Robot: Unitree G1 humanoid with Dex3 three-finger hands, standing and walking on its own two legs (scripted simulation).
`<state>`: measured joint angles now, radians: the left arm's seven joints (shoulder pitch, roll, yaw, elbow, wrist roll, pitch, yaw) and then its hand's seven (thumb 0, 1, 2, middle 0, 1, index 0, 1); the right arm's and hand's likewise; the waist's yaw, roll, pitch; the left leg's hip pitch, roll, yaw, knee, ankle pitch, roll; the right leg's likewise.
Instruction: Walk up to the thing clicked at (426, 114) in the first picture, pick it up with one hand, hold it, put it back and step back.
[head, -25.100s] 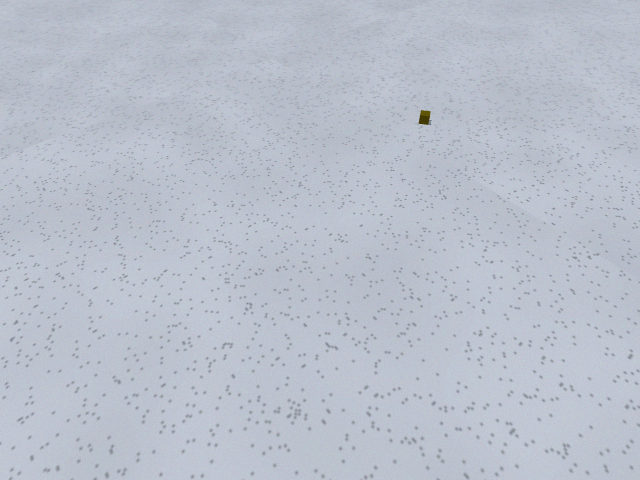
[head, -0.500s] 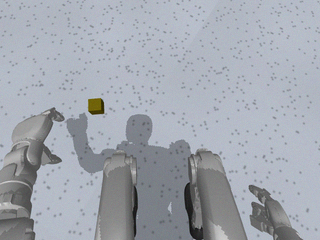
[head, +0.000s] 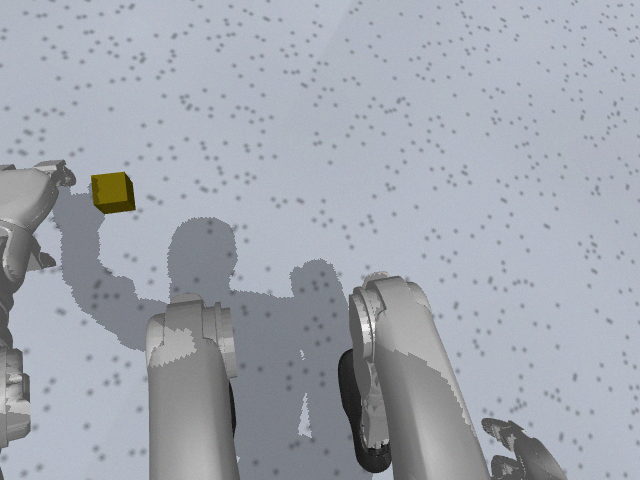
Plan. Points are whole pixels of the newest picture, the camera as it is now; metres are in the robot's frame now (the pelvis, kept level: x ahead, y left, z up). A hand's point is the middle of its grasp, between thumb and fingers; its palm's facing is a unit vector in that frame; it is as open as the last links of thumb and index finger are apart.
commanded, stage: rise first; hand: left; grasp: from above
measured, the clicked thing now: (114, 193) +0.53 +0.30 -0.33
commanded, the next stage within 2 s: none
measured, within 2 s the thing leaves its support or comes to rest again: neither
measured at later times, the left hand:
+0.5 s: hand (57, 209) +0.46 +0.33 -0.19, palm faces -0.46 -0.08 -0.88, open 12.0 cm
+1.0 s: hand (60, 202) +0.48 +0.33 -0.21, palm faces -0.45 -0.08 -0.89, open 12.4 cm
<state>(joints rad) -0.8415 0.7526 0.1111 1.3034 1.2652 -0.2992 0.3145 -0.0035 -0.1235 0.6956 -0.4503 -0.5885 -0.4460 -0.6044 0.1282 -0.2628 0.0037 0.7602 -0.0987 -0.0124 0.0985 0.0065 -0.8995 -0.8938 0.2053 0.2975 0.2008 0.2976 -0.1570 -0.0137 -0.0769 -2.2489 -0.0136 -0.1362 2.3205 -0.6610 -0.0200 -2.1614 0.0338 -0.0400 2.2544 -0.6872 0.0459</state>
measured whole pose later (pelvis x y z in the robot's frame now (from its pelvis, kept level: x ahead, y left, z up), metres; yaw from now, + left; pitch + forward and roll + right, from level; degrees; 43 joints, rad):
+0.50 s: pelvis +0.01 +0.00 -0.02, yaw -2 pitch +34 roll -9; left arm -0.95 0.84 0.15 1.42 1.28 -0.27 0.35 0.00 -0.18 0.72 -0.39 -0.68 -0.40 -0.69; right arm 0.12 -0.27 0.07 0.73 -0.14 -0.01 0.13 0.00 -0.91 -0.90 0.20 0.30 0.20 0.30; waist -0.21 -0.03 -0.02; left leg -2.32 -0.01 -0.17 2.41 -0.70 -0.03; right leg -2.23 0.05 -0.06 2.32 -0.71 0.06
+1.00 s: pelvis +0.01 +0.00 -0.03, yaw -4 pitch +34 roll -10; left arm -0.99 0.90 0.15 1.45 1.28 -0.27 0.36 0.00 -0.24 0.76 -0.35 -0.73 -0.35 -0.74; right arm 0.12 -0.27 0.11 0.71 -0.16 0.00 0.14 0.00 -0.91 -0.90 0.20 0.30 0.20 0.30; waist -0.24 -0.04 0.01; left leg -2.34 -0.01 -0.19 2.45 -0.70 -0.02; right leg -2.24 0.05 -0.08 2.34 -0.71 0.06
